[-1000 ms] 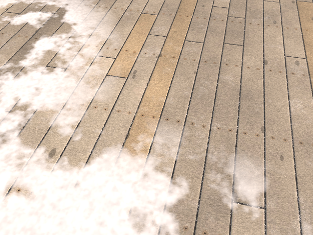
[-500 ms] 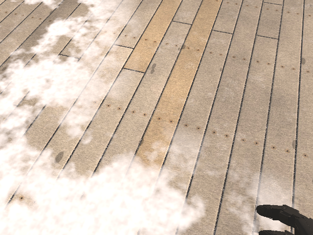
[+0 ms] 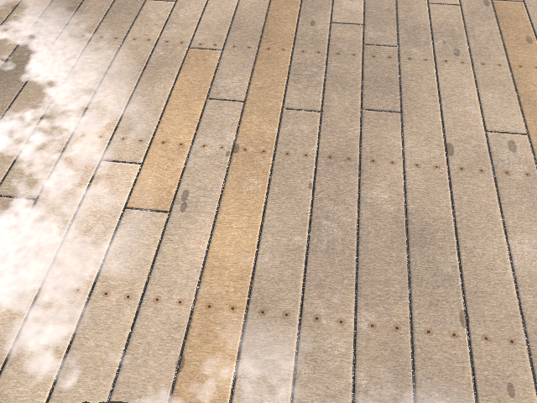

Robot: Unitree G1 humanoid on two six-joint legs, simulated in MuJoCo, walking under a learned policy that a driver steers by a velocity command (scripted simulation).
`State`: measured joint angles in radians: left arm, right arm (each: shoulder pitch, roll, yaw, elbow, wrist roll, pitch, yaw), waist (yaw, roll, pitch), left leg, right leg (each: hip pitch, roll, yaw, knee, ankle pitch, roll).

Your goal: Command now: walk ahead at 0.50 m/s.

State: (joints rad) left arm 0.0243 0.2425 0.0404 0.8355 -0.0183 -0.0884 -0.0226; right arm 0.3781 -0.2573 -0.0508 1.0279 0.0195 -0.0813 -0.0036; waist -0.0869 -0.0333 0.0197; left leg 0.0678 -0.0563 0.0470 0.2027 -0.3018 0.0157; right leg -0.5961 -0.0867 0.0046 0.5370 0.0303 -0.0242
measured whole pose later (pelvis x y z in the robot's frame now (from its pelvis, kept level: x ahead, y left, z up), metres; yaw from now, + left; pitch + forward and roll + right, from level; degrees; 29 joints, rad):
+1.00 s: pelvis +0.56 +0.02 +0.01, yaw -5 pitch +1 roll +2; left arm 0.13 0.26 0.07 0.88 -0.02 -0.06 -0.01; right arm 0.31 -0.24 -0.06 1.00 -0.01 -0.10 -0.01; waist -0.06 -0.04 0.01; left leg 0.02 -0.06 0.15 0.18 -0.22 0.04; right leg -0.69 -0.11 0.05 0.72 0.06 -0.03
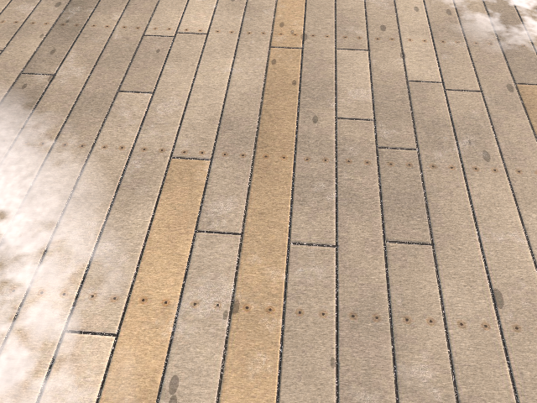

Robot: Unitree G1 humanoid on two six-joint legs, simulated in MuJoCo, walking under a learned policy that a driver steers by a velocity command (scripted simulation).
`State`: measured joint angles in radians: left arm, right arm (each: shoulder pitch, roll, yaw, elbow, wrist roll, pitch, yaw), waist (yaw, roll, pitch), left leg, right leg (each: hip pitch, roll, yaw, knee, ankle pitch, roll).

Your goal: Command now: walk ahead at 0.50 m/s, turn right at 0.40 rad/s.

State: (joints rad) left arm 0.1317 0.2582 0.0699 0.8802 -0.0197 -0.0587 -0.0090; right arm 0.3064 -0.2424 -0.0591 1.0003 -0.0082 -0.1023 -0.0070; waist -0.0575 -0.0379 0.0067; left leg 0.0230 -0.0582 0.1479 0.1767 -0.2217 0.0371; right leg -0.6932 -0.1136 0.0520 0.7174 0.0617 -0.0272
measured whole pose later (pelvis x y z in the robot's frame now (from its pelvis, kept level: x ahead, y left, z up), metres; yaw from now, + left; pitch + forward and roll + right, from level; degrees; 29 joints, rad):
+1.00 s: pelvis +0.54 -0.12 +0.00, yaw -33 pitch +2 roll +2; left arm 0.15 0.30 0.08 0.65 -0.01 -0.03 0.00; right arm 0.32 -0.27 -0.07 0.88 0.00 -0.09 0.01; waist -0.08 -0.04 0.04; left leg -0.08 -0.02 0.11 0.26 -0.22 0.01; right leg -0.67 -0.10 0.07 0.83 -0.12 0.00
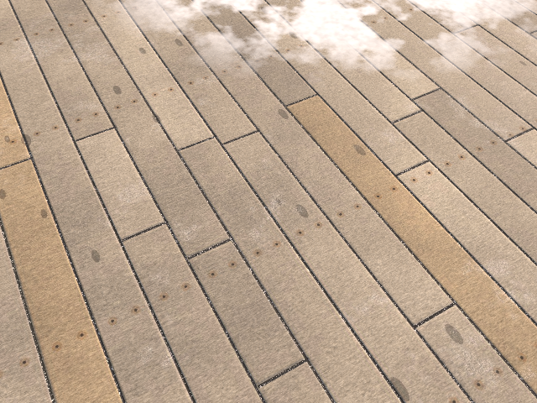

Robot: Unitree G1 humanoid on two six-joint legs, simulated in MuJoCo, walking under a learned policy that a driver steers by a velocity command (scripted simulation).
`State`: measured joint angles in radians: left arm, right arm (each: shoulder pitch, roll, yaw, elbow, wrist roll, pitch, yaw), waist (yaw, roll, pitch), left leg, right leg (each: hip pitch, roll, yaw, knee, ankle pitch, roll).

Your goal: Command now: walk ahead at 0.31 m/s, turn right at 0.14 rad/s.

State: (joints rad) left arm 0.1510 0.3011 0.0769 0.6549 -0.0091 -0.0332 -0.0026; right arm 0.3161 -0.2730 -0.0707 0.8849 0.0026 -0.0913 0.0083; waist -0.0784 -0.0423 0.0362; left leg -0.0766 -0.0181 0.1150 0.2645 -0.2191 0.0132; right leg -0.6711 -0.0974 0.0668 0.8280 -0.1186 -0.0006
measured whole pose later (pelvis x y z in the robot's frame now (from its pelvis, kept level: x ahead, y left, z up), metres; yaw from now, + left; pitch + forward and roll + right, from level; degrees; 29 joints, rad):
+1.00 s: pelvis +0.14 -0.01 -0.01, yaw +31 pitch +2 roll -1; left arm 0.09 0.30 0.08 0.78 -0.01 -0.02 0.01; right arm 0.17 -0.32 -0.08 0.65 0.02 0.05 -0.03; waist -0.02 0.02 0.03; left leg -0.33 -0.10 -0.21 0.52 -0.22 0.02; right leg -0.29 0.04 0.08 0.50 -0.26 0.05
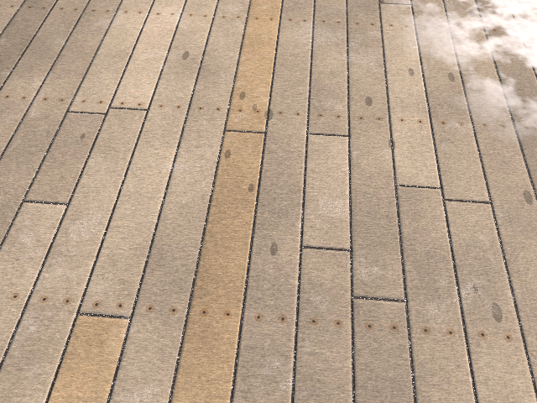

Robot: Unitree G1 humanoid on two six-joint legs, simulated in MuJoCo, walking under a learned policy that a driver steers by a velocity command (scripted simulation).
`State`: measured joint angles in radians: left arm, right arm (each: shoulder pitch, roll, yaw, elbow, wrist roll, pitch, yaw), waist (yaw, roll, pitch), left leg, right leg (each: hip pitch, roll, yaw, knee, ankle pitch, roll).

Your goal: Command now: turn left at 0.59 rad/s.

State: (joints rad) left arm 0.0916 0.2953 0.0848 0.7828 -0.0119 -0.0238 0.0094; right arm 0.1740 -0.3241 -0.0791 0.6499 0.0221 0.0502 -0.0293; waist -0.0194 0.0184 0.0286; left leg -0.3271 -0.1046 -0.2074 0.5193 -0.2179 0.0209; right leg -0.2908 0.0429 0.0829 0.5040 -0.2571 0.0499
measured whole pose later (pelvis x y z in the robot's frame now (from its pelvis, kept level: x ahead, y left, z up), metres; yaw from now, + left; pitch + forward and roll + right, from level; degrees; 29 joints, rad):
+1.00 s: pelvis +0.27 +0.01 -0.01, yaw +11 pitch +2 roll +0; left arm 0.16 0.29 0.04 0.78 0.00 -0.09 -0.04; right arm 0.35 -0.30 -0.05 0.76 0.03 -0.07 -0.01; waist -0.01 0.03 0.05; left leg -0.35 0.03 -0.06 1.16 -0.40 0.02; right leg -0.38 0.04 -0.05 0.51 -0.17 -0.06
